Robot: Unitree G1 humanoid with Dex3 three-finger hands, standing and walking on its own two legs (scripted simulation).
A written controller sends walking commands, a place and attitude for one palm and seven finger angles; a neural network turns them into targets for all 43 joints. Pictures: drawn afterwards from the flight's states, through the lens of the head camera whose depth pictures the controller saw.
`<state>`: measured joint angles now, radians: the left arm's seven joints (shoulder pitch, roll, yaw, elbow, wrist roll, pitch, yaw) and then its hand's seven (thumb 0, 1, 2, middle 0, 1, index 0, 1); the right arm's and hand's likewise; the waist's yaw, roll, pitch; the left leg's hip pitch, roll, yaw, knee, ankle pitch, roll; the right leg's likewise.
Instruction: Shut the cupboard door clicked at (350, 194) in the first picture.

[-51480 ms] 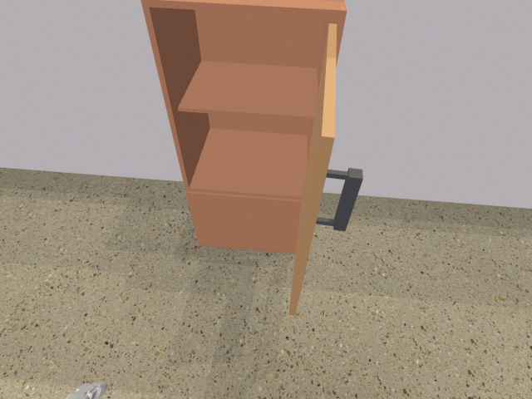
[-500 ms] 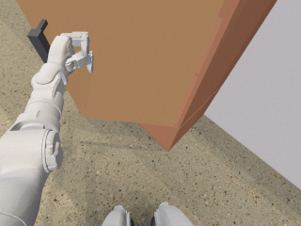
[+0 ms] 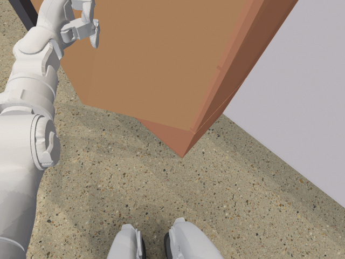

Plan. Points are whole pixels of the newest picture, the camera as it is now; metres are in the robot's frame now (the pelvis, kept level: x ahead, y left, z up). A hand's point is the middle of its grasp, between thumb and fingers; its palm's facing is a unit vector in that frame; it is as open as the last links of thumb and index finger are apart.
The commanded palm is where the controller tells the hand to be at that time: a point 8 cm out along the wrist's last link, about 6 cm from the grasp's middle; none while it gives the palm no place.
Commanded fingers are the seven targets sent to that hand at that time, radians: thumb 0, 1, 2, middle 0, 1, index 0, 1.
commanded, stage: pull the fist back off the door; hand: left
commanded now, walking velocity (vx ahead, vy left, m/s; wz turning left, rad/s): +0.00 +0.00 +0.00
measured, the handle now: (35, 11) +0.63 +0.19 +0.12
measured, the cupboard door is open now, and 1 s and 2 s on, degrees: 28 23 23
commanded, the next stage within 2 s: draw the hand back to the body in 0.94 s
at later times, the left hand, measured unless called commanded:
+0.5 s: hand (106, 31) +0.56 +0.05 +0.13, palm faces +0.09 -1.00 +0.00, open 3.1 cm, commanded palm +0.52 +0.11 +0.13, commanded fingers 0.00 0.90 0.90 -1.30 -1.50 -1.30 -1.50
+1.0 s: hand (111, 58) +0.49 +0.05 +0.13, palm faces +0.03 -1.00 -0.06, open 3.1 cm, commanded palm +0.46 +0.11 +0.13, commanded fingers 0.00 0.90 0.90 -1.30 -1.50 -1.30 -1.50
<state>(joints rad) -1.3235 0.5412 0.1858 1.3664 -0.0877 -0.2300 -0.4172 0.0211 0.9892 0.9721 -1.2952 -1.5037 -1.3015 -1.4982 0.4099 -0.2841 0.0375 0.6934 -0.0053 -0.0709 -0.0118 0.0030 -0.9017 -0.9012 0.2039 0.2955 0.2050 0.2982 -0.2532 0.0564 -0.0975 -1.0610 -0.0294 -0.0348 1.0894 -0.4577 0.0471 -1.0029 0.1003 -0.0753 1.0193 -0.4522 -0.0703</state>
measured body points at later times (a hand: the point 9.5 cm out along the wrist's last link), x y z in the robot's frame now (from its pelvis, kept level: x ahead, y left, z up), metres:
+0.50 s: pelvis +0.03 -0.01 +0.02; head +0.13 -0.02 +0.46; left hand +0.55 +0.11 +0.13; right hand -0.01 -0.25 -0.10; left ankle +0.02 +0.09 -0.66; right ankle +0.01 -0.08 -0.66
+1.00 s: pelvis +0.01 -0.02 +0.03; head +0.08 -0.02 +0.47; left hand +0.48 +0.10 +0.14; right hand +0.07 -0.27 -0.10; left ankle +0.02 +0.09 -0.66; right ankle +0.01 -0.08 -0.66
